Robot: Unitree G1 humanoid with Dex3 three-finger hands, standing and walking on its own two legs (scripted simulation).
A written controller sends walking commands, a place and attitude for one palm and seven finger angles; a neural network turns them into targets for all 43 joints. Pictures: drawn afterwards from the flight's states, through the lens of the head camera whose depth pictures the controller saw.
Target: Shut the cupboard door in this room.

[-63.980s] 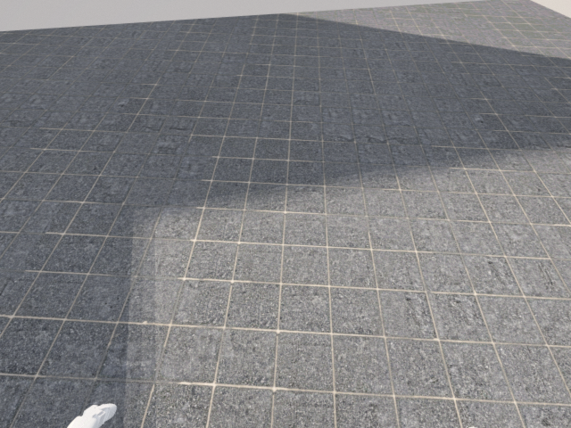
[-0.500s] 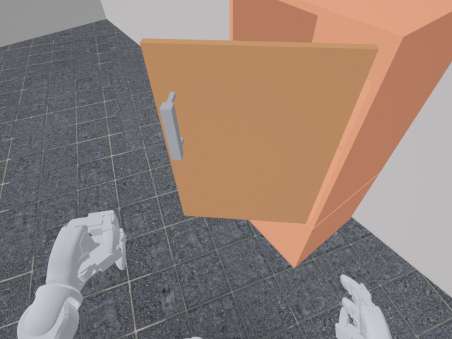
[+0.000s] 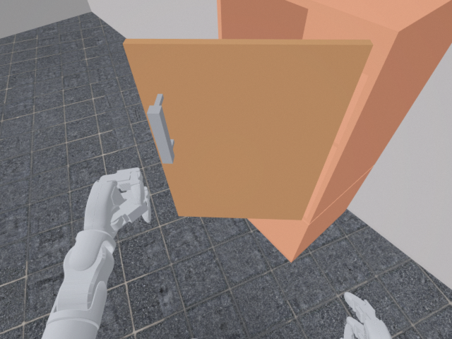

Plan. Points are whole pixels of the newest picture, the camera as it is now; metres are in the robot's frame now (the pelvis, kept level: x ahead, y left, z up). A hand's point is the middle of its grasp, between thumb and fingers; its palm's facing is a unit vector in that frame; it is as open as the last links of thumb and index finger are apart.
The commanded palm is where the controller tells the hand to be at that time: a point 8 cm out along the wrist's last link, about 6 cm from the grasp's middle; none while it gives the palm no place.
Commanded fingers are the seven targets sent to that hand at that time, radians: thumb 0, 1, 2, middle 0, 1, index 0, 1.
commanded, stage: bring the fist close to the handle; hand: left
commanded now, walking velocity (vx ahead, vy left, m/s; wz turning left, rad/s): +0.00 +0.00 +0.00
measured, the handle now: (164, 129) +0.50 +0.16 +0.08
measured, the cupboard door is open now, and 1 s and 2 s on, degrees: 47 47 32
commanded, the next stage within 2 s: push the door shut along its arc in 0.78 s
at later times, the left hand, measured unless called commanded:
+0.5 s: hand (168, 166) +0.39 +0.13 +0.09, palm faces +0.00 -1.00 +0.00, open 3.1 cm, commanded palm +0.36 +0.18 +0.08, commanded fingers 0.00 0.90 0.90 -1.30 -1.50 -1.30 -1.50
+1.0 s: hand (173, 169) +0.39 +0.12 +0.08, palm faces -0.02 -1.00 -0.03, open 3.1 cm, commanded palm +0.38 +0.18 +0.08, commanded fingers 0.00 0.90 0.90 -1.30 -1.50 -1.30 -1.50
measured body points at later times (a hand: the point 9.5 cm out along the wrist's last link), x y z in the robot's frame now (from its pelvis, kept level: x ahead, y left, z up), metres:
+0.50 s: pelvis -0.01 +0.01 +0.00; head +0.03 +0.00 +0.45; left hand +0.39 +0.18 +0.09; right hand +0.08 -0.25 -0.12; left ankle +0.00 +0.11 -0.70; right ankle -0.01 -0.09 -0.70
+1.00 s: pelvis -0.02 +0.01 +0.00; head +0.02 +0.00 +0.45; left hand +0.39 +0.17 +0.08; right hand +0.08 -0.25 -0.11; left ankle +0.00 +0.11 -0.70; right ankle -0.01 -0.09 -0.70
